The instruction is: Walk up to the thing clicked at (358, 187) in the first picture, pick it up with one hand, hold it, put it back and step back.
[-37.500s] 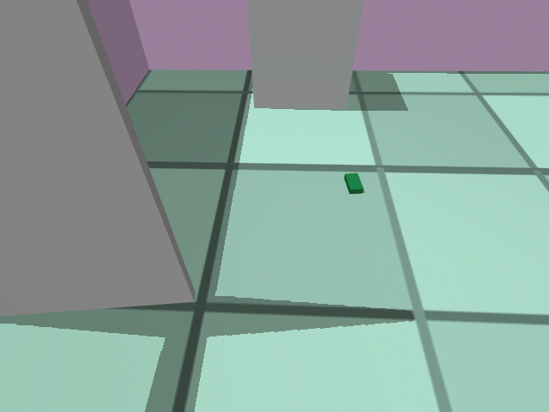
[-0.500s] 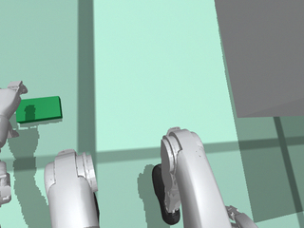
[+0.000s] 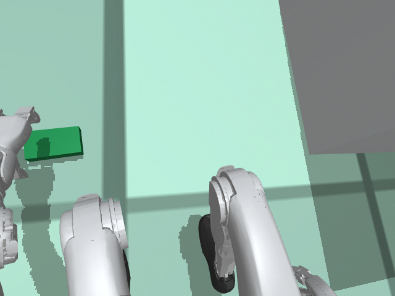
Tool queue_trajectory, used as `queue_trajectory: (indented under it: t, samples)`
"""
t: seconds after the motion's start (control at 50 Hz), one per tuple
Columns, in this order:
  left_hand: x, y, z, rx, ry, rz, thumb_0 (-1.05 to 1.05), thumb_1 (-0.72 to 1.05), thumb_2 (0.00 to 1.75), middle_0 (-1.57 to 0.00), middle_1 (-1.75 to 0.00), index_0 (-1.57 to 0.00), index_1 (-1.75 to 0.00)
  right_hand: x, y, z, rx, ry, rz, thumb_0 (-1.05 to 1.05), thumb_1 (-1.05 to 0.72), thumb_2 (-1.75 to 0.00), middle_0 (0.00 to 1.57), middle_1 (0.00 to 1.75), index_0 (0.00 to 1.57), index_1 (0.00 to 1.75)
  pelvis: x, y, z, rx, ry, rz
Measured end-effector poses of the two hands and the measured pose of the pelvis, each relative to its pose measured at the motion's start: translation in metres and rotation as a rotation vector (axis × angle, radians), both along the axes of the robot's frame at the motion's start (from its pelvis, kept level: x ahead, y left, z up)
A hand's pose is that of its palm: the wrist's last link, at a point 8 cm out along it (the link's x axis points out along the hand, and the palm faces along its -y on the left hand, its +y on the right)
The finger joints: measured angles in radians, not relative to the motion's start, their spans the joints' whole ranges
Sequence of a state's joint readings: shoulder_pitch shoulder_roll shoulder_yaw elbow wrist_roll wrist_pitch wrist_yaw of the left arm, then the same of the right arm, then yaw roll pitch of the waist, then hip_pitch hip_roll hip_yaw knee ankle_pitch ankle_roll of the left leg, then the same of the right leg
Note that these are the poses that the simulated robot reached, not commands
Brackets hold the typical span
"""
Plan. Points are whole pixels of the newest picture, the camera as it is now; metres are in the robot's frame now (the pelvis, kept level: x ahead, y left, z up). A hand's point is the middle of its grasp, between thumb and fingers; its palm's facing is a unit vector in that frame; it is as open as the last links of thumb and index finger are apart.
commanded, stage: approach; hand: left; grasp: from above
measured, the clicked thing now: (54, 143) +0.48 +0.27 -0.30
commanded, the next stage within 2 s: close in in 0.56 s
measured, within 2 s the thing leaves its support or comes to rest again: neither
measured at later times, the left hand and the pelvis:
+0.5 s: hand (38, 135) +0.47 +0.27 -0.19, palm faces -0.46 -0.07 -0.89, open 13.5 cm; pelvis +0.00 +0.00 +0.00, yaw -1 degrees
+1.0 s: hand (49, 145) +0.45 +0.26 -0.22, palm faces -0.45 -0.05 -0.89, open 14.0 cm; pelvis +0.00 +0.00 -0.01, yaw -1 degrees
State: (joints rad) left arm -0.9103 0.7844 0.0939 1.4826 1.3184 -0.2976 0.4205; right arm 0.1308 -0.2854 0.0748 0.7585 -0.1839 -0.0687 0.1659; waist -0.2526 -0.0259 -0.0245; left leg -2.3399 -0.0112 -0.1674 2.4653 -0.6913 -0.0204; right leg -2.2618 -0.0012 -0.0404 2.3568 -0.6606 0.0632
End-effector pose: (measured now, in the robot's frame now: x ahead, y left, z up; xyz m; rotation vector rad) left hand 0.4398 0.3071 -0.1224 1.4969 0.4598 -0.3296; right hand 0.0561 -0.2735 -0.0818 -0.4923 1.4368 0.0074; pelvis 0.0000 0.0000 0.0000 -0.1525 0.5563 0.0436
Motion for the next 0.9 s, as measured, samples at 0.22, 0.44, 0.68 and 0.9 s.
queue_trajectory:
  t: [0.22,0.44,0.68,0.9]
  samples:
    - [0.035,-0.057,0.003,-0.032,-0.094,-0.119,0.00,-0.36,0.87,-0.25,-0.82,-0.25,-0.83,-0.014,-0.002,0.007,-0.022,-0.008,-0.021,0.00,-0.89,-0.89,0.20,0.30,0.20,0.30,0.000,0.000,-0.002,-0.003,0.006,-0.008]
    - [0.042,-0.056,-0.003,0.038,-0.052,0.028,0.00,-0.39,0.90,-0.22,-0.84,-0.21,-0.85,-0.041,0.005,0.000,0.053,0.038,-0.063,0.00,-0.89,-0.89,0.20,0.30,0.20,0.30,0.000,-0.002,-0.001,0.008,0.018,-0.019]
    - [0.019,-0.011,-0.001,0.004,0.028,0.022,0.00,-0.44,0.92,-0.20,-0.88,-0.19,-0.89,-0.024,-0.004,-0.003,0.020,0.069,-0.024,0.01,-0.90,-0.89,0.20,0.30,0.20,0.30,0.000,-0.003,-0.002,0.004,0.007,-0.003]
    - [0.016,-0.046,-0.023,-0.086,-0.021,-0.121,0.00,-0.47,0.94,-0.14,-0.93,-0.15,-0.93,0.007,-0.008,0.018,-0.061,-0.018,0.033,0.00,-0.90,-0.89,0.20,0.30,0.20,0.30,0.001,0.002,-0.002,-0.021,-0.016,-0.007]
